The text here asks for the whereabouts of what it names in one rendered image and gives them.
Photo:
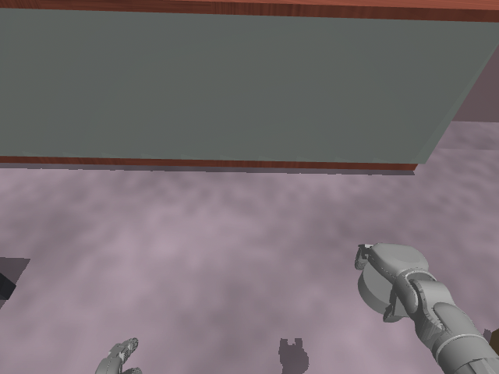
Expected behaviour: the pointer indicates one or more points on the right robot hand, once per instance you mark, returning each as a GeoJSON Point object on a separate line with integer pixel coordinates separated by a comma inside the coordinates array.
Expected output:
{"type": "Point", "coordinates": [390, 260]}

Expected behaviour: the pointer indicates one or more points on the left robot hand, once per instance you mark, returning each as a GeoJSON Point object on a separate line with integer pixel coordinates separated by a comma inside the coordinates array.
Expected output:
{"type": "Point", "coordinates": [117, 356]}

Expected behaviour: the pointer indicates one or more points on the right robot arm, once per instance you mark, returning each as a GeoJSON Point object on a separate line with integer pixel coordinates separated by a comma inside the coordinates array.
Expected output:
{"type": "Point", "coordinates": [456, 345]}

